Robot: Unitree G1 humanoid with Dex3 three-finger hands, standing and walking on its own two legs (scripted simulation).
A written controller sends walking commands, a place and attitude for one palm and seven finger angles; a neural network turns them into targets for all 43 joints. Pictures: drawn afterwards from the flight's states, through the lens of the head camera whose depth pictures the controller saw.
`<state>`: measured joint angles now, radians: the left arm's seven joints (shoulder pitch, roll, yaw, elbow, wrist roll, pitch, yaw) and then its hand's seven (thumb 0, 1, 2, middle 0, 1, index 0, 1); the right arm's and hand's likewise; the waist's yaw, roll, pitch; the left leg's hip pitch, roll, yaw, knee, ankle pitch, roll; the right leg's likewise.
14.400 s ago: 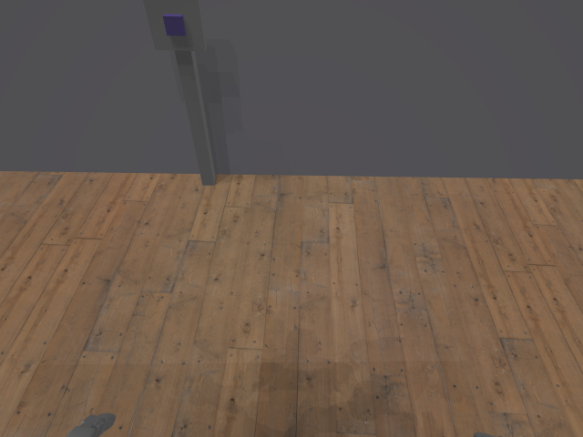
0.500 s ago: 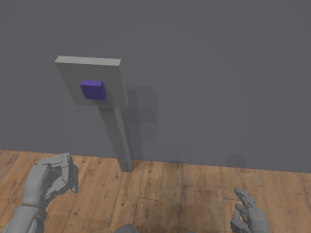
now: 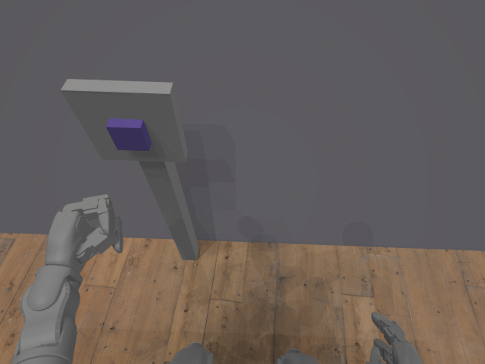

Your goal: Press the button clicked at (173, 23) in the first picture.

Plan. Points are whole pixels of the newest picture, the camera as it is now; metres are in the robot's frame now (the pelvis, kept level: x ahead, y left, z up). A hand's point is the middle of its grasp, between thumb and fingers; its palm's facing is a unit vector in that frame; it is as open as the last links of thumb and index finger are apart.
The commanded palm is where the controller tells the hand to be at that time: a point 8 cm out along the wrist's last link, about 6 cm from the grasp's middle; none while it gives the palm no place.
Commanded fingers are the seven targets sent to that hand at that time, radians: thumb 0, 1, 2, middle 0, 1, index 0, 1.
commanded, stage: aim a knuckle at the button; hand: left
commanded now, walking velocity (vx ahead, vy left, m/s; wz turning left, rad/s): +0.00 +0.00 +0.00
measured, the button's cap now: (130, 133) +0.50 +0.23 +0.06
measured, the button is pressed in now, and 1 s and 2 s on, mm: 0 0 0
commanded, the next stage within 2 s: press the button with the knuckle in 1.34 s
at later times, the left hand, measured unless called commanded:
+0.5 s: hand (136, 193) +0.38 +0.20 +0.04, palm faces -0.02 -1.00 -0.03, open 3.1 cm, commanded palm +0.36 +0.25 +0.04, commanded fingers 0.00 0.90 0.90 -1.30 -1.50 -1.30 -1.50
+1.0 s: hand (139, 188) +0.40 +0.20 +0.03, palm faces +0.03 -1.00 -0.05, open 3.1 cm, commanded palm +0.37 +0.25 +0.04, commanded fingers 0.00 0.90 0.90 -1.30 -1.50 -1.30 -1.50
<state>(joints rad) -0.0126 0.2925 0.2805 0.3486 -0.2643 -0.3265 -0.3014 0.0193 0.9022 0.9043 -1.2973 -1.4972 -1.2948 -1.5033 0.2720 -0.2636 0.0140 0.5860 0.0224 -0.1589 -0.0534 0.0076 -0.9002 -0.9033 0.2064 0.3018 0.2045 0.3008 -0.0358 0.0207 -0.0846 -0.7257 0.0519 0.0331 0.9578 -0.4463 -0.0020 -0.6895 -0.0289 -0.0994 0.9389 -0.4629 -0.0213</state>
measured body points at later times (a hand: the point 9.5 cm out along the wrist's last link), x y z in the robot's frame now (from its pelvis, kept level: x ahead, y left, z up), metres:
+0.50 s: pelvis +0.00 +0.01 -0.01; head +0.08 +0.01 +0.43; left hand +0.38 +0.25 +0.04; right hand +0.10 -0.25 -0.12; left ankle +0.01 +0.12 -0.68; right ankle +0.00 -0.11 -0.68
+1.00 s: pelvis -0.01 +0.00 -0.01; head +0.09 +0.01 +0.43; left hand +0.39 +0.25 +0.04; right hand +0.07 -0.26 -0.13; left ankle +0.01 +0.12 -0.68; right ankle +0.00 -0.11 -0.68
